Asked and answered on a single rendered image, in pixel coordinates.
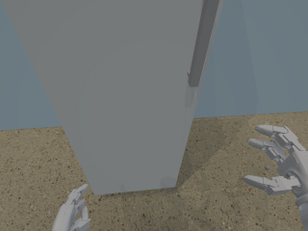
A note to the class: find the right robot forearm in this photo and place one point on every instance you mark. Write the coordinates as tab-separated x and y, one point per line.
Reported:
302	205

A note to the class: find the handle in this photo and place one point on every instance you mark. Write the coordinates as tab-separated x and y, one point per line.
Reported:
205	28

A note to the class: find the left robot hand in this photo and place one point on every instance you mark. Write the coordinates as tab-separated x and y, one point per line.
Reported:
68	212

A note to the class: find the fridge door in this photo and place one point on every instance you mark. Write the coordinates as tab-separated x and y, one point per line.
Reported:
116	75

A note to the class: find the right robot hand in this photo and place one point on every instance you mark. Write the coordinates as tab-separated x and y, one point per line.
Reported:
296	163

